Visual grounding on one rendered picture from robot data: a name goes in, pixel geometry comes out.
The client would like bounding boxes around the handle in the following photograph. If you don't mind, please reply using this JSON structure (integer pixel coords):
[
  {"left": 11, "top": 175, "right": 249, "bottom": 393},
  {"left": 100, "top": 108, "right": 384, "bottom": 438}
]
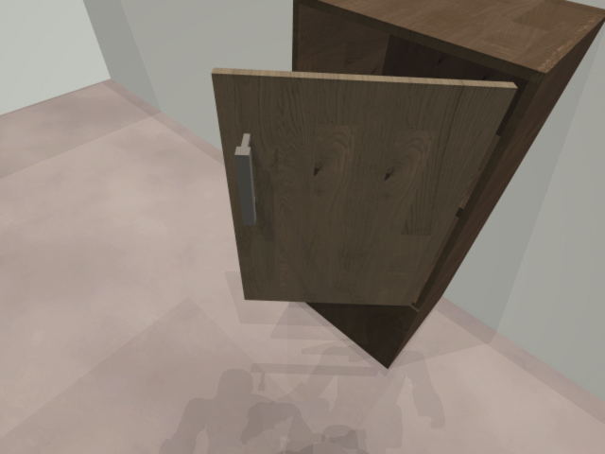
[{"left": 234, "top": 133, "right": 256, "bottom": 226}]

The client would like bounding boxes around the cupboard door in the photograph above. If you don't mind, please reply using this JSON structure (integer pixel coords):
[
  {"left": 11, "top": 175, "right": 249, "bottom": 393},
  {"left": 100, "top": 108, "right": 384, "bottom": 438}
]
[{"left": 211, "top": 68, "right": 518, "bottom": 306}]

